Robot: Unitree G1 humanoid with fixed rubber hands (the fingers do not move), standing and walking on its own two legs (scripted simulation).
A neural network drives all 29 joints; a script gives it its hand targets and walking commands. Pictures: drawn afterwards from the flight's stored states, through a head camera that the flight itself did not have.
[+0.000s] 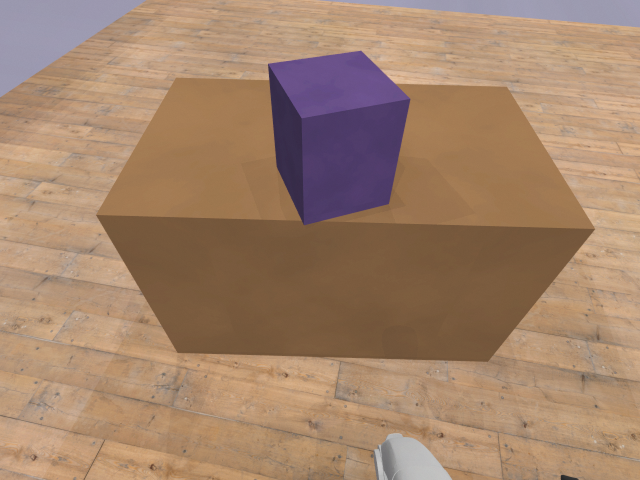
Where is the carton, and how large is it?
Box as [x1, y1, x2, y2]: [268, 51, 409, 224]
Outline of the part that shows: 361,51 268,64 277,168 304,224 386,204 389,200 409,98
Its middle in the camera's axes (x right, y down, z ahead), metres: +0.02 -0.22 +0.80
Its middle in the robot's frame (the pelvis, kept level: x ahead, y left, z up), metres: +0.74 -0.02 +0.01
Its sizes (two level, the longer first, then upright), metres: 0.210 0.200 0.250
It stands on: a pedestal, 0.66 m high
